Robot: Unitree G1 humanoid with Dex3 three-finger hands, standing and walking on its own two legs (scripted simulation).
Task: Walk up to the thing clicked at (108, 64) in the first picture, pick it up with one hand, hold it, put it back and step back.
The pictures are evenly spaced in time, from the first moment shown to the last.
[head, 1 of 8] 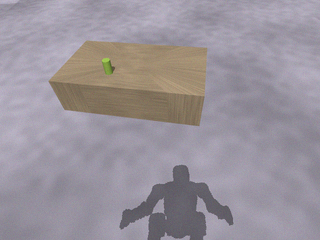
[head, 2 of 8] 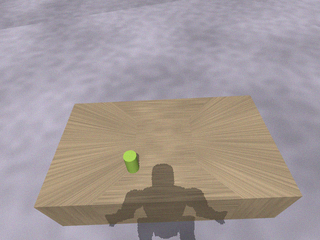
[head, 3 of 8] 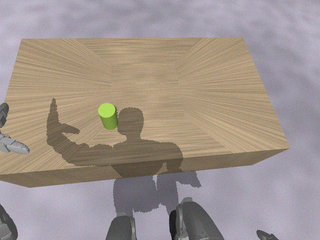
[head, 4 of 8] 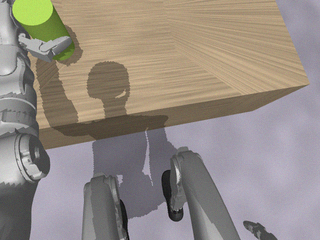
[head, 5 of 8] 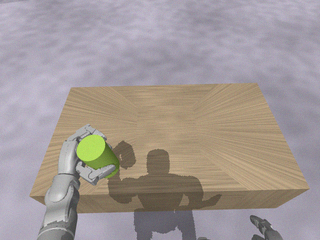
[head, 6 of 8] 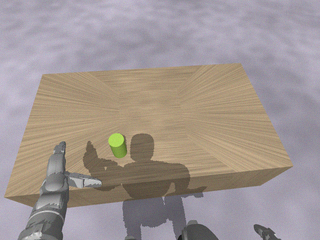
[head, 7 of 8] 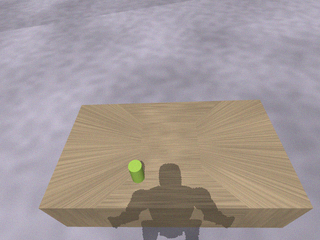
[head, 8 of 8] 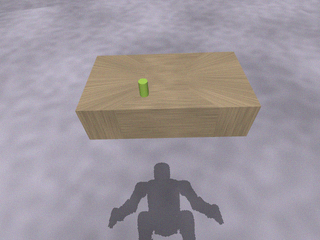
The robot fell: no
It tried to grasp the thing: yes
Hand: left
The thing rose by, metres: 0.39
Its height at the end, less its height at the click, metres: +0.00
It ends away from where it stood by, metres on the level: 0.03
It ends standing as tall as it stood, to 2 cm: yes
